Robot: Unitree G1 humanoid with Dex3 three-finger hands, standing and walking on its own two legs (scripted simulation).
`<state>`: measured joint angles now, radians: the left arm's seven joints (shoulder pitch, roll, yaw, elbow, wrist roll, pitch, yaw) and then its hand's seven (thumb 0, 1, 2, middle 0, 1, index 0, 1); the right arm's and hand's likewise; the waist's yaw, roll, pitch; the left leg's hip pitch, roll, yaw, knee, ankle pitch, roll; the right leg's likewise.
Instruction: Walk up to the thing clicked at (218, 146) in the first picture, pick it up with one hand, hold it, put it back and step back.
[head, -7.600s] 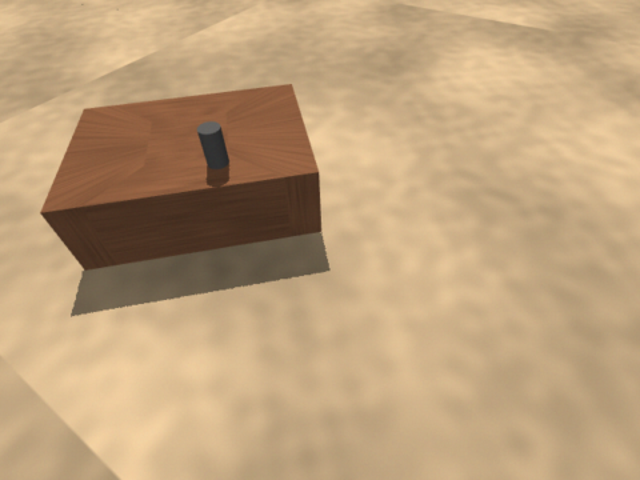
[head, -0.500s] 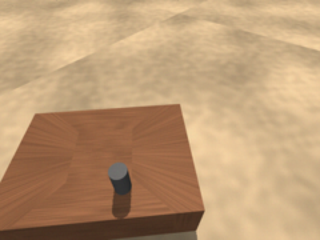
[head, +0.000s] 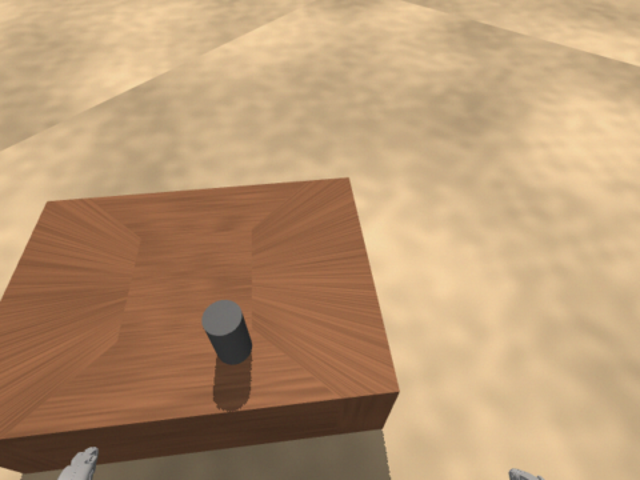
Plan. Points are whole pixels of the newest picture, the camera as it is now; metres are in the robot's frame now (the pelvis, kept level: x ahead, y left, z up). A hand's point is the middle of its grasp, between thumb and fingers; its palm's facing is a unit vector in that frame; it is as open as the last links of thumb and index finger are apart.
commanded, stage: go down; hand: left
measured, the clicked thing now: (228, 333) +0.50 +0.21 -0.36
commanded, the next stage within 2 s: none
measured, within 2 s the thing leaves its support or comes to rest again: neither
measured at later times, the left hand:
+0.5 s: hand out of the picture +0.17 +0.29 -0.13, palm faces +0.08 -0.94 -0.32, open 17.3 cm
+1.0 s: hand out of the picture +0.16 +0.29 -0.13, palm faces +0.10 -0.94 -0.32, open 17.4 cm
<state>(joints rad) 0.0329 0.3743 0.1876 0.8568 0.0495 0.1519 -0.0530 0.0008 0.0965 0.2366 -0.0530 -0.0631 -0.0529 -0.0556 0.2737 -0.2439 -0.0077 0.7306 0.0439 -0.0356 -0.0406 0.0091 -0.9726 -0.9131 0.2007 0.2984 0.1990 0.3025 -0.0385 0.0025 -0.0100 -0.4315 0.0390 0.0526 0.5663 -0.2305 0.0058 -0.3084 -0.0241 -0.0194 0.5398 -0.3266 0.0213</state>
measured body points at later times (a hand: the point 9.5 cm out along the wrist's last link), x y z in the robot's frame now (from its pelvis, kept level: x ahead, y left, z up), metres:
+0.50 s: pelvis +0.02 -0.01 -0.03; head +0.06 +0.00 +0.42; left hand +0.16 +0.34 -0.11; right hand +0.18 -0.27 -0.11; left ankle +0.03 +0.11 -0.73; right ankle -0.03 -0.14 -0.73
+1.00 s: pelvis +0.01 +0.00 -0.05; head +0.05 +0.01 +0.39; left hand +0.16 +0.34 -0.11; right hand +0.16 -0.26 -0.13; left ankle +0.03 +0.11 -0.73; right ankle -0.03 -0.14 -0.73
